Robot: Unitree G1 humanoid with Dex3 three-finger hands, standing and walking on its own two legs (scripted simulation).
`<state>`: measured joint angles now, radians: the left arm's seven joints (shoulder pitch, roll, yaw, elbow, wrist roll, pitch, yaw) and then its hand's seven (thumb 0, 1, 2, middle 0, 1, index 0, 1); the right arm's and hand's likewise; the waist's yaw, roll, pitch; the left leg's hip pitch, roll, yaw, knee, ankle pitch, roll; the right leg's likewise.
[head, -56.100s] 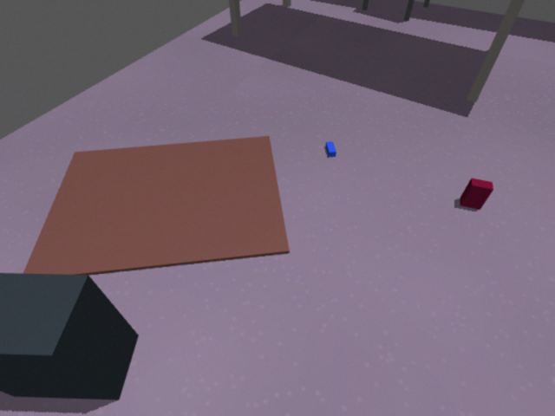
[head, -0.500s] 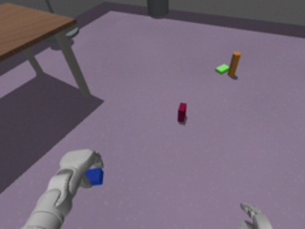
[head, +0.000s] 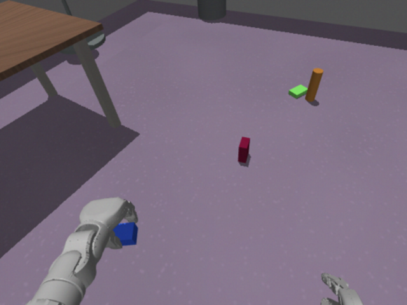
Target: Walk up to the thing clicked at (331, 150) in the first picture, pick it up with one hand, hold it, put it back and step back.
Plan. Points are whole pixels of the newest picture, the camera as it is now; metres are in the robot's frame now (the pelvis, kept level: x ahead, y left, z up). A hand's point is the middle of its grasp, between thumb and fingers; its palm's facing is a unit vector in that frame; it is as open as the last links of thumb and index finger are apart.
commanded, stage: hold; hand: left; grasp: from above
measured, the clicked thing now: (115, 235) +0.31 +0.23 -0.08
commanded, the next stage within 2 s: crouch in 0.10 s
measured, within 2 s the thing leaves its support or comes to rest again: neither
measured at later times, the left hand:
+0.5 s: hand (119, 242) +0.29 +0.22 -0.09, palm faces -0.47 -0.04 -0.88, open 7.0 cm
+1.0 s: hand (148, 245) +0.37 +0.22 -0.32, palm faces -0.42 +0.03 -0.91, open 7.0 cm
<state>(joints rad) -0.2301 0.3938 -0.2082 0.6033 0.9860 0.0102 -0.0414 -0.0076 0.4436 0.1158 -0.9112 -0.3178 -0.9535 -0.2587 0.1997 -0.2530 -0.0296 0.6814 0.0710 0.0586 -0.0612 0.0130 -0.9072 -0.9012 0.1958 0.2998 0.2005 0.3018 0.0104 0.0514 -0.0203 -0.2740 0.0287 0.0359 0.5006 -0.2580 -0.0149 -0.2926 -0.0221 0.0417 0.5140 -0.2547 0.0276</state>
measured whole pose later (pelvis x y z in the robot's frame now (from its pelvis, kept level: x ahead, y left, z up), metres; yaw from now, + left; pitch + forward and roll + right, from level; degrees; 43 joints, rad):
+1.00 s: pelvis -0.06 +0.01 -0.20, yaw +0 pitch +32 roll -3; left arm -0.79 0.44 -0.08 1.26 1.16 -0.01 0.34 -0.01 0.44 0.12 -0.98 -0.19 -1.01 -0.16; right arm 0.26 -0.24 -0.05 0.75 -0.04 0.01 -0.02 0.01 -0.90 -0.90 0.20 0.30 0.20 0.30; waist -0.17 0.05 -0.18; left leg -1.58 0.04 -0.03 1.61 -0.59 0.00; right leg -1.55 0.00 0.02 1.56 -0.56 0.05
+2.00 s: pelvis -0.09 +0.00 -0.42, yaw -5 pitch +36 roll -7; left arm -1.12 0.74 0.05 1.52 1.27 -0.14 0.35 0.00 0.49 0.00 -1.00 -0.14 -1.04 -0.10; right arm 0.20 -0.26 0.09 0.72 -0.14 -0.04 0.13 0.00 -0.91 -0.90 0.20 0.30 0.20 0.30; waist -0.31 -0.01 -0.04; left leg -2.28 0.01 -0.15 2.34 -0.69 -0.03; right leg -2.22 0.03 -0.04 2.26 -0.66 0.06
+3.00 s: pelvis -0.08 +0.01 -0.46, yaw -8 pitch +33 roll -11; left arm -1.17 0.88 0.06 1.63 1.29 -0.15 0.43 0.00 0.47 0.04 -0.99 -0.16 -1.02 -0.12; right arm 0.18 -0.30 0.21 0.67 -0.18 -0.09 0.16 0.00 -0.91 -0.90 0.20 0.30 0.20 0.30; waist -0.38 -0.06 0.08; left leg -2.37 0.01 -0.21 2.49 -0.71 -0.03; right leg -2.29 0.05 -0.08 2.35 -0.66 0.07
